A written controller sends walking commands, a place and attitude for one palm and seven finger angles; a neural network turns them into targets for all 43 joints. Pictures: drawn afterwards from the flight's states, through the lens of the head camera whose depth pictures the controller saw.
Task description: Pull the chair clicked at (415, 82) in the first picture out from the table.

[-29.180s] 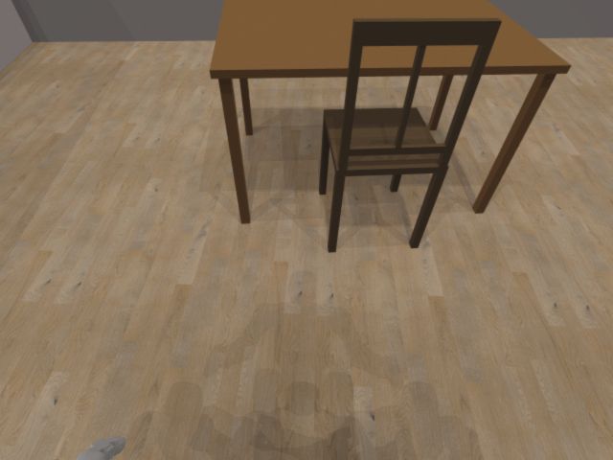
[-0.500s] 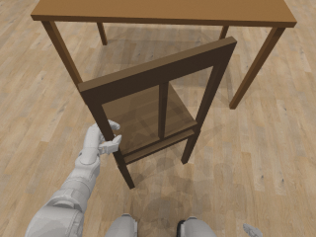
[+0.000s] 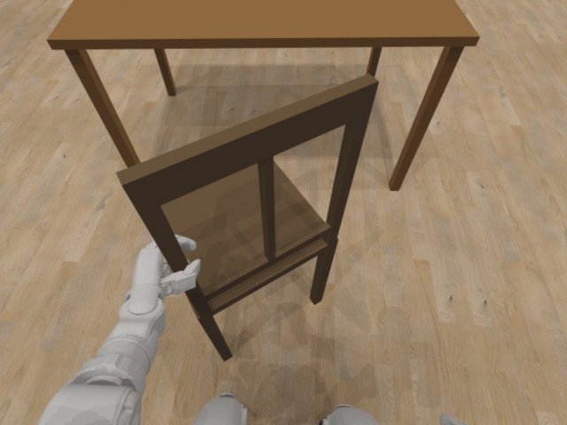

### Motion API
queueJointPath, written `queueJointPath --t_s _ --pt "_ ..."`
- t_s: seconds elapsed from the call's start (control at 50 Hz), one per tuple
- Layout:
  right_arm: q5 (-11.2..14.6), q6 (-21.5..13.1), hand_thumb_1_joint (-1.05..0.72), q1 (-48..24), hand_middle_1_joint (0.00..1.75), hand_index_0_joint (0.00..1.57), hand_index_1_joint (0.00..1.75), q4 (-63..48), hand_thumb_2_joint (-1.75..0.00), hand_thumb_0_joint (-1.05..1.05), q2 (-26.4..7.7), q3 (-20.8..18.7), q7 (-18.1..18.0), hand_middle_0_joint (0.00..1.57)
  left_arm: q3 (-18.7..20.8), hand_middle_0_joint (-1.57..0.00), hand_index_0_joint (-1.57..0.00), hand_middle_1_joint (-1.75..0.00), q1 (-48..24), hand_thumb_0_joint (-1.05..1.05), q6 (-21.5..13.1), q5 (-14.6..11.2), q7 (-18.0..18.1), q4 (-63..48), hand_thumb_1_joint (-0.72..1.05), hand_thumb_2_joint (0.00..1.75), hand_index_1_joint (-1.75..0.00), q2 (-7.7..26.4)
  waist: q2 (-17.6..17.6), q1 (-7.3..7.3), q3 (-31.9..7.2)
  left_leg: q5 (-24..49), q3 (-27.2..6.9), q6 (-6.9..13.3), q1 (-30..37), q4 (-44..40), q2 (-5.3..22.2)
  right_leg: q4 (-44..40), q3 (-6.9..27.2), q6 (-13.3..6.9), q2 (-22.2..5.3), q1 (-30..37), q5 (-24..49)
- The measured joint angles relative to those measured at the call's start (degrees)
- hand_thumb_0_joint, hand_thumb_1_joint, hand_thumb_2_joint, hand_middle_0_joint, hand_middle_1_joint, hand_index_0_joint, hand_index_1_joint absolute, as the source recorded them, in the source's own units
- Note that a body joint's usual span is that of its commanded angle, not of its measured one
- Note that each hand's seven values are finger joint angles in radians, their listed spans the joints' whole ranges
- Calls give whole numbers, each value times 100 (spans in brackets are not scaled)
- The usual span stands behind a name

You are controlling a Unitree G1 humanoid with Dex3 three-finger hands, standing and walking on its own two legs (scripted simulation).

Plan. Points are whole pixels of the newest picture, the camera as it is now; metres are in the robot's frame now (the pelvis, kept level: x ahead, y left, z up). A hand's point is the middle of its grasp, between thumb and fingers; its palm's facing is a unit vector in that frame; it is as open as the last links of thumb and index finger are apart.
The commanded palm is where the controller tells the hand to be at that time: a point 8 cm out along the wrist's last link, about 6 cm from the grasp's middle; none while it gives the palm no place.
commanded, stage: stop walking, hand still on the chair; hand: left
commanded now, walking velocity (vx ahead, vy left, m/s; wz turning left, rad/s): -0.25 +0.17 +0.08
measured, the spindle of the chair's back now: (268, 215) +0.46 +0.04 -0.06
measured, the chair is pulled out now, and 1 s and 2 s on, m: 0.44 0.53 0.53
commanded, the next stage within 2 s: open the thumb and straighten the fingers in 1.00 s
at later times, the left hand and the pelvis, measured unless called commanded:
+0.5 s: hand (173, 328) +0.25 +0.17 -0.06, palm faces +0.17 -0.97 -0.20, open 5.9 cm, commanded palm +0.23 +0.22 -0.04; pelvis -0.01 +0.00 +0.01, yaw -1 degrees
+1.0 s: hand (171, 331) +0.25 +0.18 -0.06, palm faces +0.15 -0.97 -0.20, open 5.9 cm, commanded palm +0.23 +0.23 -0.04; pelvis +0.02 +0.00 +0.02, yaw -1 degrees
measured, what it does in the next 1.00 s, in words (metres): steps on the spot: left foot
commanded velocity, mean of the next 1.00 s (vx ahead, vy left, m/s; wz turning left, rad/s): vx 0.02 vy -0.01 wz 0.00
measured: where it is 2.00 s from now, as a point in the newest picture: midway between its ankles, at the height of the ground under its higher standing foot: outside the picture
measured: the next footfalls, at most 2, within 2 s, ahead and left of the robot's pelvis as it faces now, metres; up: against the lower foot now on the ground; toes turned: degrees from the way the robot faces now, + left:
left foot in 0.06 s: +0.04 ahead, +0.15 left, +0.00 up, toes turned +1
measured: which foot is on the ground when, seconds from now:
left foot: up 0.00-0.04, down 0.06-1.00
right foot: down 0.00-1.00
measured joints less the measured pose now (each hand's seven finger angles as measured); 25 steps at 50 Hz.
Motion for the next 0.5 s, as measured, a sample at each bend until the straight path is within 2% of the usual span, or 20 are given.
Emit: queueJointPath --t_s 0.04,0.08,0.14,0.24,0.38,0.5 --pt "0 -23 -90 101 30 20 30 25 -90 1 -158 -33 -26 21 21 -20 -50 -122 45 2 26 43 -3 51 57 68 -145 -74 19 -94 -171 65 -17 41 412 -345 -77 8 -40 57 -81 -76 16" --pt "0 -27 -90 102 30 20 30 83 -90 1 -223 -87 -68 20 -14 -19 -50 -122 -34 2 95 104 -26 56 58 68 -145 -73 -100 -152 -180 178 2 -20 575 -699 -192 13 -60 119 -235 -127 49" --pt "-40 47 -90 60 30 20 30 -152 -90 1 -224 -151 -45 20 -45 -18 -50 -122 181 2 313 139 -30 -513 58 67 -145 -10 -272 -85 14 409 141 6 694 -934 -229 -294 73 180 -253 -27 334" --pt "-29 65 -90 82 30 20 30 -510 -90 1 -81 -115 -2 20 -162 -18 -50 -122 654 1 456 168 -30 -1199 59 66 -145 15 -280 -14 136 519 165 8 769 -1000 -121 -607 83 144 -136 140 593" --pt "-36 63 -90 221 30 20 30 -506 -90 1 262 58 58 20 -185 -19 -50 -120 1424 2 432 133 12 -1372 58 68 -145 -144 -197 135 -266 528 176 -23 1028 -1239 -50 -723 85 56 -58 328 563" --pt "-85 23 -90 224 30 20 30 -389 -90 1 287 66 72 20 -95 -20 -50 -117 2056 4 305 87 16 -1487 57 71 -145 -323 10 214 -550 519 173 -49 1255 -1473 30 -907 66 1 26 525 524"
